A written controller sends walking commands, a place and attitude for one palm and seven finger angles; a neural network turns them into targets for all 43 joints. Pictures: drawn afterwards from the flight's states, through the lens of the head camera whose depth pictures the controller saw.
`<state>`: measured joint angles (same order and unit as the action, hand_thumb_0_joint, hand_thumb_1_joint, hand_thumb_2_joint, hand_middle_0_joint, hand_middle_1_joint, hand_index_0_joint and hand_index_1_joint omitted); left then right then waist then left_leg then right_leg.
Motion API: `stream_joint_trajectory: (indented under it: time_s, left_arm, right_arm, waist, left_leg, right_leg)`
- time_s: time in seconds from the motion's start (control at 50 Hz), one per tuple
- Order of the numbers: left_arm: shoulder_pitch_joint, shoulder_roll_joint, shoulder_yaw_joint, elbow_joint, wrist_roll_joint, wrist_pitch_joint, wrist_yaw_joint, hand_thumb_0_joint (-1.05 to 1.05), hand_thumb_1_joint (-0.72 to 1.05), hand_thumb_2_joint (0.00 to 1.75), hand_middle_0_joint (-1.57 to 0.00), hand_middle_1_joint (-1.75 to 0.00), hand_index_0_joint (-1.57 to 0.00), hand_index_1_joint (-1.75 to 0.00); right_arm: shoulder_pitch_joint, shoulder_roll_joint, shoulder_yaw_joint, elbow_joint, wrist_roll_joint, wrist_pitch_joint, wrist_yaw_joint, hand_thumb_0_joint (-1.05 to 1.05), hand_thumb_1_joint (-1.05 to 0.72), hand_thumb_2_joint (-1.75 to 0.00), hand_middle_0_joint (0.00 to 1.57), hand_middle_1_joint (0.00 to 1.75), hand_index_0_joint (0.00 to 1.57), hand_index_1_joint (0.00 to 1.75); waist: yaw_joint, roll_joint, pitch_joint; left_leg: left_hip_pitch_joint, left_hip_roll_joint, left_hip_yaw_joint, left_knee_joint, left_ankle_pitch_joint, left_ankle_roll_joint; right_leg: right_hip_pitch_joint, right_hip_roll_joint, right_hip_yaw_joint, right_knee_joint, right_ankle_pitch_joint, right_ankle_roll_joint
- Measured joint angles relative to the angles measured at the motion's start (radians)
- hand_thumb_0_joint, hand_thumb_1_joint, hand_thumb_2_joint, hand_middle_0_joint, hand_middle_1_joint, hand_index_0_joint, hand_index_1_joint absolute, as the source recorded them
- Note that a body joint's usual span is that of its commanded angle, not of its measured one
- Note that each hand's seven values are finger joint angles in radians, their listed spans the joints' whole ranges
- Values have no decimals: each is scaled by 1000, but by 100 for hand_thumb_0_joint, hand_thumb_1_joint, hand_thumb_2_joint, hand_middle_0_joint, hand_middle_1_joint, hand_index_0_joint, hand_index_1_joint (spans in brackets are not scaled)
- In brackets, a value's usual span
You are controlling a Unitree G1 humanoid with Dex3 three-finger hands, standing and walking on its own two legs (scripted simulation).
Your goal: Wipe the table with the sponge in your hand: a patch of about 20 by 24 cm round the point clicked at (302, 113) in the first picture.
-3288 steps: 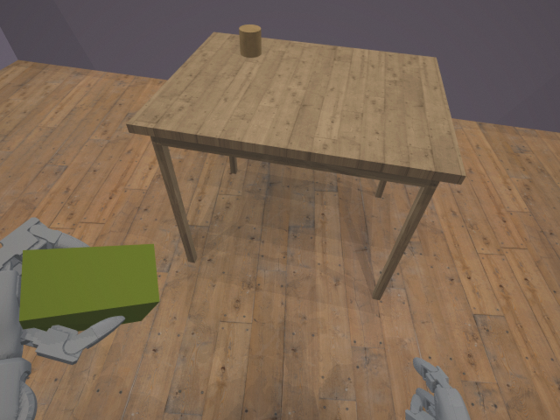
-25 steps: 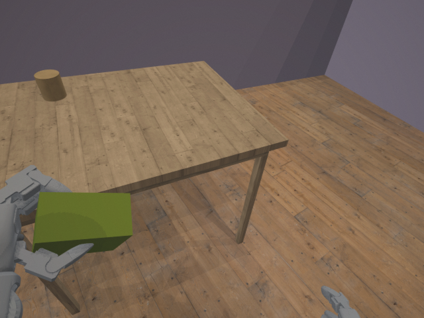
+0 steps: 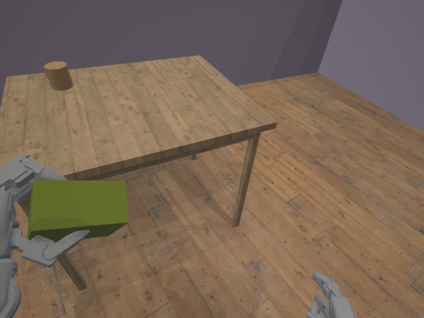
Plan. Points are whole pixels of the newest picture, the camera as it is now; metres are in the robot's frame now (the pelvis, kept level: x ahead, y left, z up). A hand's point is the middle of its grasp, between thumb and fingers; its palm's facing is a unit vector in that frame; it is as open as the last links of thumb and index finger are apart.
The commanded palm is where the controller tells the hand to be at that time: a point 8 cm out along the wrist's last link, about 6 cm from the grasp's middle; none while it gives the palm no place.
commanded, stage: stop stepping back and stand still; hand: left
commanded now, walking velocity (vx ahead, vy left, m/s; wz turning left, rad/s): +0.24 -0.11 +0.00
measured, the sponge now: (90, 211) +0.23 +0.21 +0.15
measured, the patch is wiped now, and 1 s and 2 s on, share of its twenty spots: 1.00 1.00 1.00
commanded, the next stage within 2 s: stand and wait in 0.40 s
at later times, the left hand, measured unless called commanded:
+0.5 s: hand (40, 226) +0.18 +0.24 +0.18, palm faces +0.44 -0.83 -0.35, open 10.0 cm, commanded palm +0.13 +0.28 +0.19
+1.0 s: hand (36, 218) +0.20 +0.26 +0.17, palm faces +0.44 -0.84 -0.31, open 10.0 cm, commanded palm +0.15 +0.30 +0.19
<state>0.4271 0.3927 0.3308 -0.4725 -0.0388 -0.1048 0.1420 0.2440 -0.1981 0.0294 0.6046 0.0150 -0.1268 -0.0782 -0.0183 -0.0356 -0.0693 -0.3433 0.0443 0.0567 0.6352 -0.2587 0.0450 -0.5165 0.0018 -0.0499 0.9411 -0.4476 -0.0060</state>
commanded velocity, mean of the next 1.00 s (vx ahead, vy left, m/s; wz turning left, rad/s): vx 0.04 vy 0.01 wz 0.00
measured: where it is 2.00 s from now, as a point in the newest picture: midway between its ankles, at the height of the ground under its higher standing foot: outside the picture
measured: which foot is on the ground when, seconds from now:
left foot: down 0.00-1.00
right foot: up 0.00-0.12, down 0.14-1.00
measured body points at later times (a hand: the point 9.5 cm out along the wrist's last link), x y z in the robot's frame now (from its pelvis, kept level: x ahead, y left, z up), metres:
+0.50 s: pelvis -0.02 -0.01 +0.00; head -0.06 +0.00 +0.45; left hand +0.15 +0.28 +0.20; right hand +0.14 -0.24 -0.06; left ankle +0.02 +0.12 -0.72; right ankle +0.03 -0.11 -0.72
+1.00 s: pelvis +0.00 +0.01 +0.02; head -0.02 +0.02 +0.47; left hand +0.17 +0.30 +0.19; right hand +0.19 -0.20 -0.05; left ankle +0.01 +0.12 -0.72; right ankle +0.03 -0.11 -0.72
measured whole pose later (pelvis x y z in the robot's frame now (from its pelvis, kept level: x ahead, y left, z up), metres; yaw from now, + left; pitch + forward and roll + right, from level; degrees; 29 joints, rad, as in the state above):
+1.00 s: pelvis +0.00 +0.01 +0.02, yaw +2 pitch +0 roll -1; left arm 0.46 0.32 0.29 -0.45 -0.04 -0.11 0.16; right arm 0.19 -0.20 0.03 0.62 0.00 -0.10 -0.06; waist 0.00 0.00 -0.05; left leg -0.26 0.01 0.01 0.51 -0.25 0.02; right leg -0.25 0.01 -0.03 0.44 -0.19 0.00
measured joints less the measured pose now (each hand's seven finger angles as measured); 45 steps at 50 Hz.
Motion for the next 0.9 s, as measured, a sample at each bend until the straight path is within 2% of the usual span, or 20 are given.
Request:
stream_joint_trajectory:
  time_s: [0.04,0.08,0.12,0.14,0.18,0.22,0.24,0.28,0.32,0.34,0.36,0.42,0.46,0.48,0.52,0.58,0.64,0.66,0.76,0.9]
  left_arm:
    - [-16,0,8,45,-1,7,0,-1,-53,106,-74,-137,-78,-136]
    - [-6,-15,6,67,-6,18,-1,-1,-53,106,-74,-137,-78,-136]
    - [19,-23,-3,62,-10,25,-5,-1,-53,106,-74,-137,-77,-136]
    - [29,-16,-6,44,-9,26,-8,-1,-53,106,-74,-137,-77,-136]
    - [27,-27,-19,7,-5,22,-23,-1,-52,106,-74,-137,-77,-136]
    - [28,-51,-40,-12,-6,11,-36,-1,-53,106,-74,-137,-77,-136]
    - [35,-58,-45,-18,-7,8,-37,-1,-53,106,-74,-137,-77,-136]
    - [46,-61,-43,-35,-9,7,-32,-1,-53,106,-74,-137,-78,-136]
    - [50,-56,-35,-51,-9,6,-15,-1,-53,106,-74,-137,-78,-136]
    - [48,-56,-33,-60,-10,6,-5,-1,-53,106,-74,-137,-78,-136]
    - [37,-51,-27,-63,-12,5,5,-1,-53,106,-74,-137,-78,-136]
    - [5,-22,0,-38,-8,13,22,-1,-53,106,-74,-137,-78,-136]
    - [6,-15,8,-10,-8,18,24,-1,-53,106,-74,-137,-78,-136]
    - [14,-12,9,-2,-8,19,23,-1,-53,106,-74,-137,-78,-136]
    - [27,-11,5,5,-5,9,12,-1,-53,106,-74,-137,-77,-136]
    - [44,-38,-26,-3,-3,3,-7,-1,-53,106,-74,-137,-77,-136]
    - [77,-54,-37,-37,-5,-1,-4,-1,-53,106,-74,-137,-78,-136]
    - [80,-54,-36,-45,-7,-5,1,-1,-53,106,-74,-137,-78,-136]
    - [59,-45,-18,-2,4,-6,25,-1,-53,106,-74,-137,-78,-136]
    - [23,-70,-28,33,3,-4,26,-1,-53,106,-74,-137,-77,-136]
  right_arm:
    - [5,14,5,4,9,-5,15,1,-90,-90,20,30,21,30]
    - [19,20,14,5,8,-2,22,1,-90,-90,20,30,21,30]
    - [37,20,21,-4,1,7,25,1,-90,-90,20,30,21,30]
    - [46,20,23,-15,-2,11,27,1,-90,-90,20,30,21,30]
    - [33,6,15,-2,-1,22,33,1,-90,-90,20,30,21,30]
    - [18,-8,6,48,0,31,35,1,-90,-90,20,30,21,30]
    - [18,-10,1,64,0,37,34,1,-90,-90,20,30,21,30]
    - [23,-9,-4,74,1,46,25,1,-90,-90,20,30,21,30]
    - [28,-18,-4,60,-4,41,8,1,-90,-90,20,30,21,30]
    - [32,-32,-5,42,-8,34,0,1,-90,-90,20,30,21,30]
    - [25,-41,-10,30,-10,25,-8,1,-90,-90,20,30,21,30]
    - [1,-24,-21,20,-4,10,-11,1,-90,-90,20,30,21,30]
    - [6,-10,-15,16,0,-2,0,1,-90,-90,20,30,20,30]
    - [12,-6,-9,10,0,-5,4,1,-90,-90,20,30,20,30]
    - [14,-5,-1,1,-5,0,16,1,-90,-90,20,30,20,30]
    - [6,-9,-7,31,-6,23,34,1,-90,-90,20,30,20,30]
    - [11,-15,-7,40,-9,35,30,1,-90,-90,20,30,21,30]
    - [10,-18,-8,38,-12,34,24,1,-90,-90,20,30,21,30]
    - [6,-7,-2,34,-6,27,1,1,-90,-90,20,30,21,30]
    - [-32,2,8,26,-15,17,14,1,-90,-90,20,30,21,30]
  waist:
    - [-14,6,-13]
    - [-24,26,-27]
    - [-28,45,-33]
    - [-25,40,-32]
    - [5,44,-4]
    - [21,51,13]
    - [28,44,9]
    - [37,15,2]
    - [38,-2,0]
    - [33,12,-2]
    - [22,22,6]
    - [6,2,31]
    - [-13,4,19]
    - [-21,10,13]
    - [-27,29,15]
    - [-13,47,19]
    - [2,42,18]
    - [3,44,23]
    - [17,26,25]
    - [22,45,20]
  left_leg:
    - [11,-2,-3,-24,14,-12]
    - [20,7,-10,-55,24,-24]
    - [4,18,-23,-37,-8,-32]
    - [-27,16,-27,16,-70,-27]
    - [-126,16,-51,250,-142,-27]
    - [-184,12,-69,417,-126,-29]
    - [-194,10,-62,441,-119,-28]
    - [-161,12,-31,361,-119,-19]
    - [-74,13,-10,179,-138,-7]
    - [-24,16,-24,73,-178,5]
    - [-14,17,-33,23,-114,1]
    - [5,-5,-10,12,-10,-24]
    - [26,-16,-10,-22,3,-33]
    - [30,-19,-13,-29,5,-36]
    - [10,-14,-28,14,-39,-37]
    - [-34,-15,-54,139,-101,-34]
    - [20,-12,-56,8,-76,-18]
    - [30,-12,-59,-28,-22,-20]
    - [63,-39,-43,-81,11,-31]
    - [71,-34,-49,-110,16,-31]
  right_leg:
    - [-4,-9,1,66,18,5]
    - [51,-16,-18,-28,18,4]
    - [146,-9,-38,-194,12,-8]
    - [200,-8,-36,-297,23,-24]
    - [193,2,-42,-340,210,-42]
    - [195,13,-55,-338,224,-39]
    - [198,12,-54,-351,221,-37]
    - [195,1,-46,-370,218,-37]
    - [180,-12,-44,-358,193,-37]
    - [165,-7,-49,-335,160,-34]
    - [148,-5,-50,-299,114,-27]
    - [109,-5,3,-139,6,1]
    - [133,-5,9,-175,6,12]
    - [165,-4,5,-247,36,14]
    - [198,5,-7,-347,204,-8]
    - [208,18,-21,-373,232,-28]
    - [214,19,-15,-393,228,-20]
    - [212,17,-17,-387,225,-15]
    - [236,-1,13,-419,231,8]
    - [261,7,10,-481,253,2]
